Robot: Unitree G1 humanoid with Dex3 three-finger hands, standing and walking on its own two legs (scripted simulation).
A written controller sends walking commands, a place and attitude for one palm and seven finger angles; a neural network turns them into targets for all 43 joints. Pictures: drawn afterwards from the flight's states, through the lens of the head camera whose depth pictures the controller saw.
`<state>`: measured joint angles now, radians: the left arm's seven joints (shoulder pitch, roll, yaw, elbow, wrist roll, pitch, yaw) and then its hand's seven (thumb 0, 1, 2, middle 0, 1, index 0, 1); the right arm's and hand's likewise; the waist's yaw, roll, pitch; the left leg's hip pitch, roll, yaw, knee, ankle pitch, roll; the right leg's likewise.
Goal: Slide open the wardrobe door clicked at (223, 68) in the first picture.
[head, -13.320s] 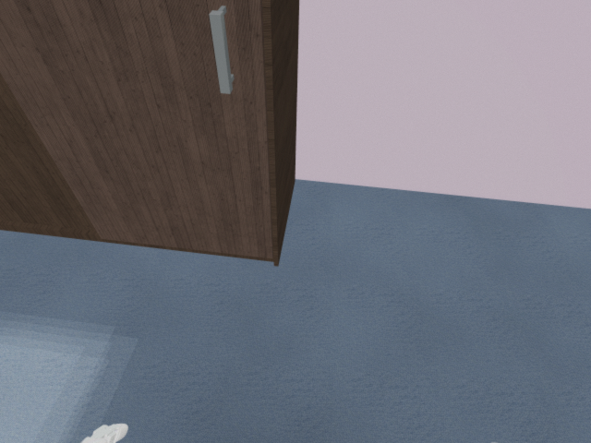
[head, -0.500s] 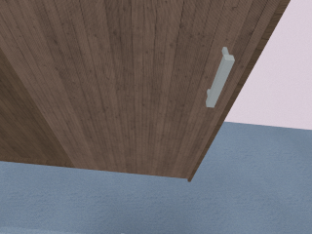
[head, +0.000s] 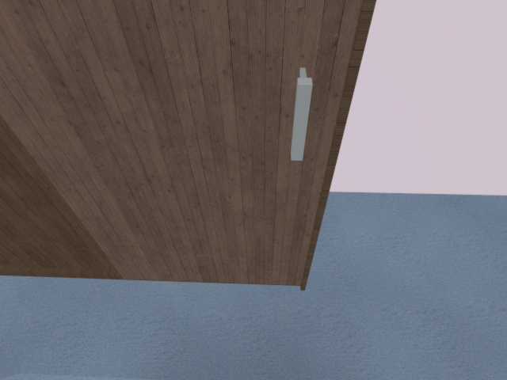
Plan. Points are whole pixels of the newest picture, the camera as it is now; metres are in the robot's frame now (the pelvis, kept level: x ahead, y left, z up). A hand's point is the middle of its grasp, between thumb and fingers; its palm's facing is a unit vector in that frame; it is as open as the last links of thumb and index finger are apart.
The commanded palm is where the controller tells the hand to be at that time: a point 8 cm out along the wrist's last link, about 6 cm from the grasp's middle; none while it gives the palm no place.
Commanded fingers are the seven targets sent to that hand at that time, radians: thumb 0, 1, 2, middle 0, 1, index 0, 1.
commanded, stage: come to a stop and stand still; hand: right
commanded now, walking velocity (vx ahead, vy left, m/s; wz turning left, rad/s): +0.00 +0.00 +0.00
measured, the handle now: (299, 116) +0.57 -0.07 +0.12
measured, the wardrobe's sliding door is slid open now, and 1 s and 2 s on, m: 0.00 0.00 0.00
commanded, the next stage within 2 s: look again from close up in 0.76 s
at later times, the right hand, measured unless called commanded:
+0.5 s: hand out of the picture -0.07 -0.13 -0.18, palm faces +0.04 +0.99 -0.15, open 7.4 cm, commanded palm none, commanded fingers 0.00 -0.90 -0.90 0.20 0.30 0.20 0.30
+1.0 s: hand out of the picture -0.05 -0.15 -0.19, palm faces +0.04 +0.98 -0.17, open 7.4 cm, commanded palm none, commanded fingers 0.00 -0.90 -0.90 0.20 0.30 0.20 0.30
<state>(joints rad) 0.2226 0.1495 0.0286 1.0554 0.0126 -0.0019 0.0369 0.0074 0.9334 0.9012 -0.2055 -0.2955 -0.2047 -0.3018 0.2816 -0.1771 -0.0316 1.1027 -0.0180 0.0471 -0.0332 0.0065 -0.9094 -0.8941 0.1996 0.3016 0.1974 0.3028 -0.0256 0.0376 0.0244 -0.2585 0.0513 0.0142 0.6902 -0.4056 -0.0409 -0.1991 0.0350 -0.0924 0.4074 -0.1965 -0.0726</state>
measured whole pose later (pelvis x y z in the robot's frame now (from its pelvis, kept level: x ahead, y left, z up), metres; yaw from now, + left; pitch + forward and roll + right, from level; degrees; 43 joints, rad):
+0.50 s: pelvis -0.05 +0.02 +0.00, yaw +0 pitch -2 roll +0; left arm 0.36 0.11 0.02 1.16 0.01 0.02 0.02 0.01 0.91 0.90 -0.20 -0.30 -0.20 -0.30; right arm 0.33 -0.10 0.00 1.14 -0.01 0.01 -0.04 0.01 -0.91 -0.89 0.20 0.30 0.20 0.30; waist 0.01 0.00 0.02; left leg -0.18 0.01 0.04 0.44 -0.23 0.00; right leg -0.25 0.00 -0.08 0.40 -0.12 -0.04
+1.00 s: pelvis -0.04 +0.01 -0.01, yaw +0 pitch -1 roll +1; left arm 0.34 0.15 0.01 1.05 0.02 0.00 0.01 0.02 0.92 0.90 -0.20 -0.29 -0.20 -0.30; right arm 0.37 -0.10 0.00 1.09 -0.02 -0.02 -0.05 0.01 -0.91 -0.89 0.20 0.30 0.20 0.30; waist 0.02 -0.04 -0.02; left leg -0.23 0.00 0.05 0.55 -0.30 0.01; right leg -0.33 0.00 -0.06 0.58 -0.23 -0.05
